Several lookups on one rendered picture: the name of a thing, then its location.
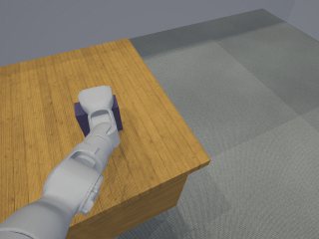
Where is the robot left hand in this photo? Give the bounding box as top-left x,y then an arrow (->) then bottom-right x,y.
78,85 -> 114,114

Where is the table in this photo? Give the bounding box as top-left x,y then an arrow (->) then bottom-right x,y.
0,38 -> 211,239

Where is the robot left upper arm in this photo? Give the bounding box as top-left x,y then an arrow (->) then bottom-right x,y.
0,157 -> 104,239

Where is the sponge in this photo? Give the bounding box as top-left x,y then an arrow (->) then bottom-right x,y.
74,95 -> 123,137

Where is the left robot forearm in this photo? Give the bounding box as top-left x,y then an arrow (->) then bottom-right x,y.
42,107 -> 121,196

